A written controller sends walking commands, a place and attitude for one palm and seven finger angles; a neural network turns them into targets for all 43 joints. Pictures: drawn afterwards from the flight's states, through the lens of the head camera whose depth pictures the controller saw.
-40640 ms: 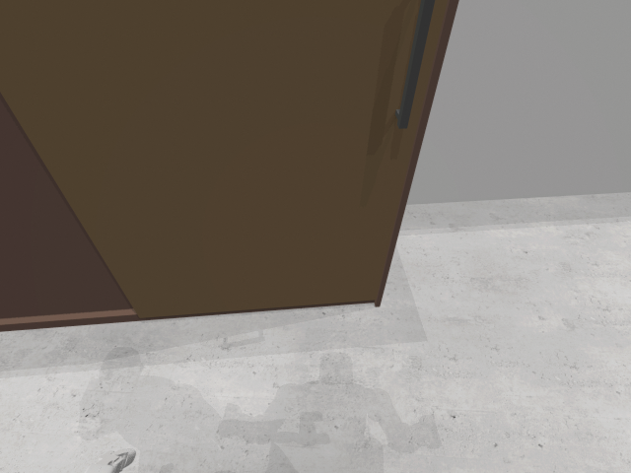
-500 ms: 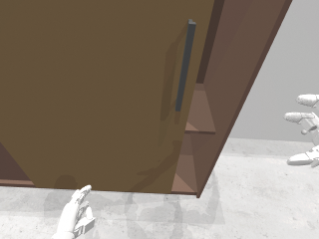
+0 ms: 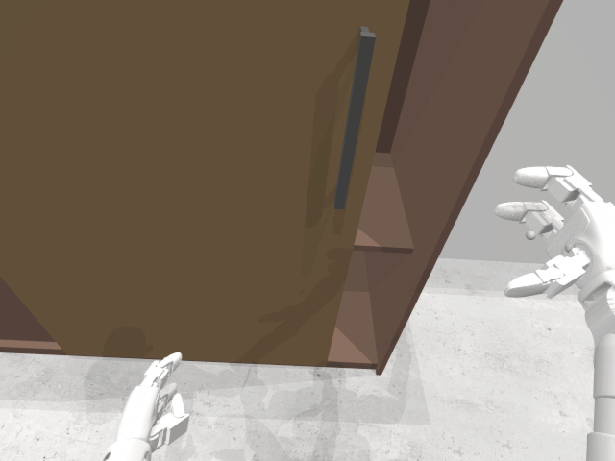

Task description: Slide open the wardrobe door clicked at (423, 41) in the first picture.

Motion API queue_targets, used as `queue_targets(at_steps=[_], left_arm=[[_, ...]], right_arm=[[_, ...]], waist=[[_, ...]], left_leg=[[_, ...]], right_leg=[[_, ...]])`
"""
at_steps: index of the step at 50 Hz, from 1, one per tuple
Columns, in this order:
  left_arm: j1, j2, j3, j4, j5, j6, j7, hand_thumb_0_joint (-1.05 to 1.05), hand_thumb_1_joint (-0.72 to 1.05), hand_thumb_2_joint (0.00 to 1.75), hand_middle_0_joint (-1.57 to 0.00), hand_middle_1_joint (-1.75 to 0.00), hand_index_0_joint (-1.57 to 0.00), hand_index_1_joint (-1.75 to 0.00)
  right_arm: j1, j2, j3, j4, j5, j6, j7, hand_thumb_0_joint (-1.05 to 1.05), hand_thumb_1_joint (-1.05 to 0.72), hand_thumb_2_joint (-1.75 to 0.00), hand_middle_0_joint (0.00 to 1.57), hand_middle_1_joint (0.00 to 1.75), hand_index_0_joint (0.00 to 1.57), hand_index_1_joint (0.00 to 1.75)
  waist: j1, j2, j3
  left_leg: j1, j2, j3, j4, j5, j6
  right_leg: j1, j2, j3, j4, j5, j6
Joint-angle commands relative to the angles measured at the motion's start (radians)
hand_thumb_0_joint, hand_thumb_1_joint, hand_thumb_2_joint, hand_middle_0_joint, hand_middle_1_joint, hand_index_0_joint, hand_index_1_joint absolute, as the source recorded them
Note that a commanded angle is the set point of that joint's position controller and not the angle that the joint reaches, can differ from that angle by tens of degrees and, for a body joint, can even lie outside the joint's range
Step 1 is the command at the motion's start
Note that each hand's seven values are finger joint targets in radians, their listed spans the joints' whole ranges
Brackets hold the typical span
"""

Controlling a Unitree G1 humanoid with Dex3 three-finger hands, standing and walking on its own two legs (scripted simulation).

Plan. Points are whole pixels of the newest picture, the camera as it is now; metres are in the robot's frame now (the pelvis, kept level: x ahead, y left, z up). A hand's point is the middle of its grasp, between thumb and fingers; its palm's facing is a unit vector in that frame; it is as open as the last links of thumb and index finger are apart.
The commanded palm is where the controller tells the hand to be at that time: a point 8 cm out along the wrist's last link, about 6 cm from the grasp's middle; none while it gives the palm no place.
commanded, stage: move the hooked fingers beside the handle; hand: right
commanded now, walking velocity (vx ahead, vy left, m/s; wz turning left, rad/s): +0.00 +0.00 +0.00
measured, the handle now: (350, 129) +0.56 -0.06 +0.18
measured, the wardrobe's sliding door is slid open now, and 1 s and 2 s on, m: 0.18 0.18 0.18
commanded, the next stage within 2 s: none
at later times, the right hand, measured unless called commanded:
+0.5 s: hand (479, 197) +0.37 -0.20 +0.20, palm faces +0.03 +1.00 -0.01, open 14.0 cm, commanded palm +0.35 -0.25 +0.20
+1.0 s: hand (428, 168) +0.43 -0.15 +0.20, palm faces +0.01 +1.00 +0.01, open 14.0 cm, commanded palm +0.41 -0.20 +0.19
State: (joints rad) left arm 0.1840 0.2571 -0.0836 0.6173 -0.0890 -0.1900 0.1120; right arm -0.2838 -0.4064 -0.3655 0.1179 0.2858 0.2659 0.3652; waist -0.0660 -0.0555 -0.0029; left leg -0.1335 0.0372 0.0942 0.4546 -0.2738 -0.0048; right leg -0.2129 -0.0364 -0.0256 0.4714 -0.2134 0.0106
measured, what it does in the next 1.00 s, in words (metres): stands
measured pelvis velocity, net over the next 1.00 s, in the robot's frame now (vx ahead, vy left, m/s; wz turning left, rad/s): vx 0.01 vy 0.00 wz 0.04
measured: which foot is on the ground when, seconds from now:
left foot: down 0.00-1.00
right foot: down 0.00-1.00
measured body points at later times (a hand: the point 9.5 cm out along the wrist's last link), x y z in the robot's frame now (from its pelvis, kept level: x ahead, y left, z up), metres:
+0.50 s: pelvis +0.00 +0.00 +0.00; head -0.02 +0.02 +0.45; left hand +0.17 +0.24 -0.08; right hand +0.36 -0.25 +0.20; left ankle -0.02 +0.12 -0.74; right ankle +0.03 -0.13 -0.74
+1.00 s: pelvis +0.01 +0.00 +0.00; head +0.01 +0.02 +0.45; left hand +0.12 +0.26 -0.11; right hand +0.43 -0.21 +0.20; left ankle -0.02 +0.12 -0.74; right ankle +0.03 -0.13 -0.74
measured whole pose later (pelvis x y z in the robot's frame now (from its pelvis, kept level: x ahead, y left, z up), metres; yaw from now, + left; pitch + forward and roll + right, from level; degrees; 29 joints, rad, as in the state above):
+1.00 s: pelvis +0.01 +0.00 +0.00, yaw +2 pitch +1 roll +0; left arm 0.26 0.26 -0.03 0.69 -0.07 -0.09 0.09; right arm -0.68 -0.30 -0.25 0.56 0.18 0.17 0.11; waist 0.02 -0.04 -0.03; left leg -0.21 0.03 0.06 0.47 -0.27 0.00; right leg -0.27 -0.05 -0.06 0.47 -0.22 0.01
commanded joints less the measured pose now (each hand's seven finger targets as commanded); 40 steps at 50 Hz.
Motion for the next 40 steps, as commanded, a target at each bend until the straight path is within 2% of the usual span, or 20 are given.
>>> queue_targets(at_steps=[1, 2, 3, 7, 8, 11, 13, 14, 16, 18, 20, 24, 29, 30, 32, 33, 34, 36, 39, 40], left_arm=[[-0.134, 0.103, 0.043, -0.167, 0.009, -0.052, 0.001, 0.00, 0.90, 0.90, -0.20, -0.30, -0.20, -0.30], [-0.134, 0.103, 0.042, -0.161, 0.008, -0.045, -0.002, 0.00, 0.90, 0.90, -0.20, -0.30, -0.20, -0.30], [-0.133, 0.106, 0.046, -0.155, 0.007, -0.037, -0.005, 0.00, 0.90, 0.90, -0.20, -0.30, -0.20, -0.30], [-0.138, 0.112, 0.048, -0.158, 0.003, -0.012, -0.008, 0.00, 0.90, 0.90, -0.20, -0.30, -0.20, -0.30], [-0.139, 0.113, 0.052, -0.158, 0.001, -0.008, -0.010, 0.00, 0.90, 0.90, -0.20, -0.30, -0.20, -0.30], [-0.132, 0.109, 0.053, -0.166, 0.004, -0.003, -0.009, 0.00, 0.90, 0.90, -0.20, -0.30, -0.20, -0.30], [-0.128, 0.107, 0.055, -0.161, 0.004, -0.005, -0.005, 0.00, 0.90, 0.90, -0.20, -0.30, -0.20, -0.30], [-0.122, 0.110, 0.059, -0.155, 0.006, -0.008, -0.001, 0.00, 0.90, 0.90, -0.20, -0.30, -0.20, -0.30], [-0.114, 0.108, 0.055, -0.143, 0.008, -0.007, 0.005, 0.00, 0.90, 0.90, -0.20, -0.30, -0.20, -0.30], [-0.104, 0.113, 0.060, -0.129, 0.008, -0.008, 0.008, 0.00, 0.90, 0.90, -0.20, -0.30, -0.20, -0.30], [-0.102, 0.116, 0.061, -0.120, 0.008, -0.001, 0.010, 0.00, 0.90, 0.90, -0.20, -0.30, -0.20, -0.30], [-0.096, 0.120, 0.063, -0.113, 0.004, 0.015, 0.006, 0.00, 0.90, 0.90, -0.20, -0.30, -0.20, -0.30], [-0.083, 0.118, 0.068, -0.120, 0.009, 0.027, -0.001, 0.00, 0.90, 0.90, -0.20, -0.30, -0.20, -0.30], [-0.083, 0.114, 0.069, -0.123, 0.011, 0.026, -0.002, 0.00, 0.90, 0.90, -0.20, -0.30, -0.20, -0.30], [-0.070, 0.116, 0.073, -0.113, 0.014, 0.026, -0.003, 0.00, 0.90, 0.90, -0.20, -0.30, -0.20, -0.30], [-0.064, 0.121, 0.075, -0.107, 0.015, 0.029, -0.004, 0.00, 0.90, 0.90, -0.20, -0.30, -0.20, -0.30], [-0.061, 0.122, 0.074, -0.106, 0.014, 0.032, -0.002, 0.00, 0.90, 0.90, -0.20, -0.30, -0.20, -0.30], [-0.052, 0.120, 0.073, -0.096, 0.013, 0.037, -0.003, 0.00, 0.90, 0.90, -0.20, -0.30, -0.20, -0.30], [-0.034, 0.125, 0.077, -0.086, 0.012, 0.045, -0.005, 0.00, 0.90, 0.90, -0.20, -0.30, -0.20, -0.30], [-0.030, 0.123, 0.080, -0.089, 0.013, 0.046, -0.006, 0.00, 0.90, 0.90, -0.20, -0.30, -0.20, -0.30]], right_arm=[[-0.352, -0.254, -0.116, -0.227, 0.029, -0.085, -0.046, 0.00, 0.50, -0.30, 0.30, 1.20, 0.30, 1.20], [-0.353, -0.246, -0.113, -0.196, 0.025, -0.071, -0.057, 0.00, 0.50, -0.30, 0.30, 1.20, 0.30, 1.20], [-0.326, -0.256, -0.129, -0.149, 0.023, -0.055, -0.070, 0.00, 0.50, -0.30, 0.30, 1.20, 0.30, 1.20], [-0.364, -0.213, -0.077, -0.110, -0.003, 0.004, -0.099, 0.00, 0.50, -0.30, 0.30, 1.20, 0.30, 1.20], [-0.352, -0.228, -0.088, -0.103, -0.009, 0.006, -0.105, 0.00, 0.50, -0.30, 0.30, 1.20, 0.30, 1.20], [-0.456, -0.201, -0.043, -0.177, -0.017, -0.017, -0.111, 0.00, 0.50, -0.30, 0.30, 1.20, 0.30, 1.20], [-0.509, -0.183, -0.017, -0.195, -0.014, -0.052, -0.114, 0.00, 0.50, -0.30, 0.30, 1.20, 0.30, 1.20], [-0.542, -0.204, -0.034, -0.200, -0.013, -0.068, -0.117, 0.00, 0.50, -0.30, 0.30, 1.20, 0.30, 1.20], [-0.575, -0.179, -0.010, -0.168, -0.017, -0.085, -0.120, 0.00, 0.50, -0.30, 0.30, 1.20, 0.30, 1.20], [-0.567, -0.189, -0.018, -0.118, -0.018, -0.093, -0.128, 0.00, 0.50, -0.30, 0.30, 1.20, 0.30, 1.20], [-0.550, -0.193, -0.026, -0.060, -0.024, -0.079, -0.137, 0.00, 0.50, -0.30, 0.30, 1.20, 0.30, 1.20], [-0.594, -0.162, 0.019, 0.029, -0.038, -0.047, -0.154, 0.00, 0.50, -0.30, 0.30, 1.20, 0.30, 1.20], [-0.687, -0.184, 0.007, 0.004, -0.052, -0.084, -0.184, 0.00, 0.50, -0.30, 0.30, 1.20, 0.30, 1.20], [-0.701, -0.158, 0.024, 0.002, -0.053, -0.096, -0.187, 0.00, 0.50, -0.30, 0.30, 1.20, 0.30, 1.20], [-0.719, -0.178, -0.002, 0.023, -0.054, -0.118, -0.198, 0.00, 0.50, -0.30, 0.30, 1.20, 0.30, 1.20], [-0.702, -0.188, -0.008, 0.051, -0.054, -0.128, -0.202, 0.00, 0.50, -0.30, 0.30, 1.20, 0.30, 1.20], [-0.720, -0.193, -0.010, 0.065, -0.056, -0.129, -0.204, 0.00, 0.50, -0.30, 0.30, 1.20, 0.30, 1.20], [-0.755, -0.141, 0.040, 0.115, -0.066, -0.123, -0.208, 0.00, 0.50, -0.30, 0.30, 1.20, 0.30, 1.20], [-0.798, -0.124, 0.072, 0.166, -0.083, -0.117, -0.218, 0.00, 0.50, -0.30, 0.30, 1.20, 0.30, 1.20], [-0.790, -0.119, 0.067, 0.180, -0.084, -0.113, -0.222, 0.00, 0.50, -0.30, 0.30, 1.20, 0.30, 1.20]], waist=[[0.001, -0.004, -0.269], [0.001, -0.018, -0.247], [-0.005, 0.039, -0.224], [0.008, 0.023, -0.180], [0.008, 0.042, -0.179], [0.029, -0.003, -0.234], [0.044, 0.022, -0.247], [0.047, 0.016, -0.269], [0.053, -0.011, -0.260], [0.052, 0.032, -0.256], [0.044, 0.037, -0.242], [0.053, 0.042, -0.208], [0.055, 0.032, -0.286], [0.055, 0.030, -0.296], [0.056, 0.044, -0.299], [0.056, 0.084, -0.305], [0.058, 0.067, -0.299], [0.072, 0.059, -0.265], [0.084, 0.036, -0.246], [0.076, 0.035, -0.261]], left_leg=[[-0.014, -0.047, -0.017, -0.052, 0.278, 0.023], [-0.024, -0.047, -0.015, -0.052, 0.268, 0.023], [-0.029, -0.048, -0.014, -0.062, 0.252, 0.020], [-0.055, -0.041, -0.021, -0.067, 0.223, 0.018], [-0.053, -0.041, -0.027, -0.071, 0.230, 0.016], [-0.047, -0.041, -0.031, -0.061, 0.257, 0.017], [-0.052, -0.045, -0.034, -0.064, 0.263, 0.015], [-0.047, -0.044, -0.036, -0.066, 0.263, 0.015], [-0.057, -0.046, -0.033, -0.064, 0.247, 0.019], [-0.059, -0.046, -0.034, -0.071, 0.245, 0.016], [-0.056, -0.041, -0.036, -0.068, 0.247, 0.015], [-0.080, -0.037, -0.039, -0.075, 0.219, 0.012], [-0.041, -0.037, -0.045, -0.059, 0.278, 0.017], [-0.041, -0.038, -0.045, -0.055, 0.286, 0.017], [-0.042, -0.041, -0.047, -0.055, 0.298, 0.016], [-0.031, -0.041, -0.047, -0.054, 0.303, 0.013], [-0.032, -0.038, -0.053, -0.053, 0.309, 0.012], [-0.065, -0.040, -0.048, -0.060, 0.276, 0.012], [-0.086, -0.040, -0.048, -0.064, 0.257, 0.015], [-0.083, -0.041, -0.048, -0.061, 0.256, 0.016]], right_leg=[[0.180, 0.043, 0.034, -0.051, 0.203, -0.033], [0.165, 0.044, 0.031, -0.055, 0.193, -0.029], [0.145, 0.040, 0.029, -0.056, 0.180, -0.032], [0.116, 0.039, 0.020, -0.065, 0.150, -0.033], [0.117, 0.035, 0.012, -0.057, 0.158, -0.037], [0.154, 0.039, 0.011, -0.048, 0.179, -0.039], [0.174, 0.035, 0.009, -0.037, 0.188, -0.044], [0.184, 0.036, 0.011, -0.038, 0.185, -0.045], [0.188, 0.039, 0.014, -0.043, 0.173, -0.042], [0.180, 0.035, 0.012, -0.040, 0.171, -0.045], [0.157, 0.037, 0.011, -0.045, 0.161, -0.044], [0.127, 0.036, 0.008, -0.049, 0.136, -0.045], [0.148, 0.034, 0.005, -0.037, 0.190, -0.046], [0.157, 0.035, 0.005, -0.034, 0.195, -0.046], [0.159, 0.033, 0.003, -0.031, 0.201, -0.046], [0.148, 0.030, 0.000, -0.029, 0.205, -0.050], [0.140, 0.031, -0.003, -0.030, 0.199, -0.050], [0.133, 0.031, -0.003, -0.036, 0.171, -0.048], [0.126, 0.028, 0.000, -0.036, 0.163, -0.049], [0.126, 0.029, 0.002, -0.034, 0.163, -0.048]])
